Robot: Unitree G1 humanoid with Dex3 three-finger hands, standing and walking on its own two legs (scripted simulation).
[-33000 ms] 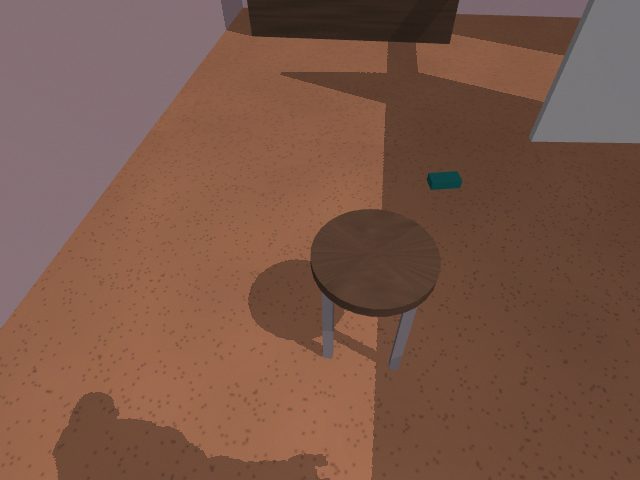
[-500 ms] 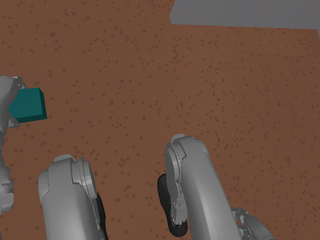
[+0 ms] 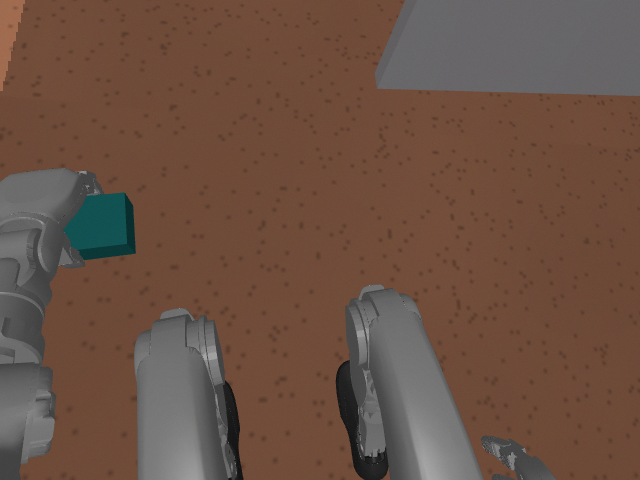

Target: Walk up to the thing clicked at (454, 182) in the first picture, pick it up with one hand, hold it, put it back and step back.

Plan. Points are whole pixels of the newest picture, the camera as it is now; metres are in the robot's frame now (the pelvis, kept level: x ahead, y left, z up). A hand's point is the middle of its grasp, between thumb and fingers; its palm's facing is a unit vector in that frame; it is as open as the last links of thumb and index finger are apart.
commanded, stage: lift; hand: left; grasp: from above
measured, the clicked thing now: (72, 229) +0.45 +0.31 -0.16
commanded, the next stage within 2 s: hold in 1.34 s
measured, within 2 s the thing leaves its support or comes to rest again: neither
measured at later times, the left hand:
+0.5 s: hand out of the picture +0.37 +0.30 +0.06, palm faces -0.44 -0.11 -0.89, open 10.1 cm
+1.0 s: hand out of the picture +0.34 +0.27 +0.22, palm faces -0.46 -0.10 -0.88, open 10.1 cm
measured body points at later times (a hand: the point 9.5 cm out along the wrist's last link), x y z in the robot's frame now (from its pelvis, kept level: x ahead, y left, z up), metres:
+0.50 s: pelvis +0.00 +0.01 +0.15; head +0.15 +0.05 +0.58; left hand +0.39 +0.30 +0.11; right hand +0.15 -0.25 +0.03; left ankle +0.09 +0.13 -0.34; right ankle +0.10 -0.13 -0.34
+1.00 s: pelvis +0.04 +0.01 +0.31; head +0.11 +0.02 +0.75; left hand +0.36 +0.28 +0.27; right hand +0.17 -0.25 +0.19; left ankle +0.09 +0.13 -0.34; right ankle +0.10 -0.13 -0.34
